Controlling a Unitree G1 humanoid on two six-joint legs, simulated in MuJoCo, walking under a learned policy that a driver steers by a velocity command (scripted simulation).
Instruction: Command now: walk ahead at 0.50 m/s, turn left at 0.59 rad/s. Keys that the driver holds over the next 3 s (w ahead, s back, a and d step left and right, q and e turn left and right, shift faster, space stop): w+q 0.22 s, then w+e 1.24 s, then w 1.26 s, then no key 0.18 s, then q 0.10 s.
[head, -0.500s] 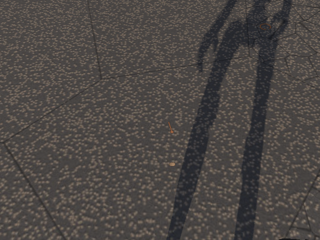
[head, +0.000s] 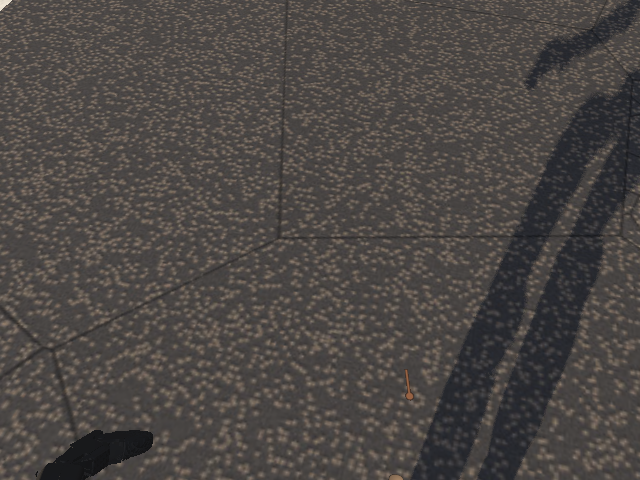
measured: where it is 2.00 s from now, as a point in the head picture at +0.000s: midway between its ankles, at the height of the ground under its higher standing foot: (354, 269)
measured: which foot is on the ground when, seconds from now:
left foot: up 0.00-0.44, down 0.46-0.96, up 0.98-1.00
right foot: down 0.00-0.46, up 0.48-0.94, down 0.96-1.00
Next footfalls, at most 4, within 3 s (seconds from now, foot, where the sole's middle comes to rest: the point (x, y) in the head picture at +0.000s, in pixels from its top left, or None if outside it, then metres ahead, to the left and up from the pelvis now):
0.46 left None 0.36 0.19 -0.76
0.96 right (347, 398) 0.64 -0.07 -0.76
1.46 left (290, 278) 0.97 0.04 -0.76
1.96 right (424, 242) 1.06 -0.32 -0.76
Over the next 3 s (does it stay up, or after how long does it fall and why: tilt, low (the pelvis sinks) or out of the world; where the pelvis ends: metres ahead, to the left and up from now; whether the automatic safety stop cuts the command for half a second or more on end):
stays up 1.46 -0.41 0.00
